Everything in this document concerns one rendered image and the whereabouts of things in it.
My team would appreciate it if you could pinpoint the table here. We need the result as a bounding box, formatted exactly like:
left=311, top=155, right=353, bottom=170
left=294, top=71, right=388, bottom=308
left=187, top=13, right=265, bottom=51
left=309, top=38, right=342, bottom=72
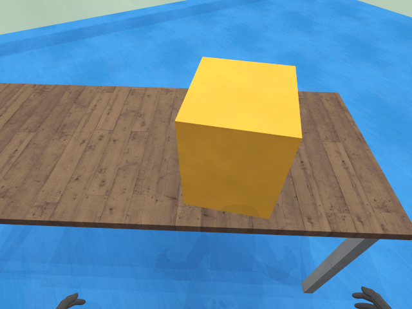
left=0, top=83, right=412, bottom=294

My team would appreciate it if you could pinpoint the robot left hand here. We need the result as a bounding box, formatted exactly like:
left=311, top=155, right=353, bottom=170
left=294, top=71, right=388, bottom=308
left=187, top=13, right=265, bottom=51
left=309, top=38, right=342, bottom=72
left=56, top=293, right=86, bottom=309

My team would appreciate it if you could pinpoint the carton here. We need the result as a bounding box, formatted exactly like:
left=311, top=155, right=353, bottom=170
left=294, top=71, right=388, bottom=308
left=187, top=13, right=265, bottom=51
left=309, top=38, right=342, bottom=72
left=175, top=57, right=302, bottom=219

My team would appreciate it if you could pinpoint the robot right hand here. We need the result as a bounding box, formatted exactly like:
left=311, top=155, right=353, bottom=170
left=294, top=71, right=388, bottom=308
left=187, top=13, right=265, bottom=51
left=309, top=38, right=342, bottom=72
left=352, top=286, right=392, bottom=309

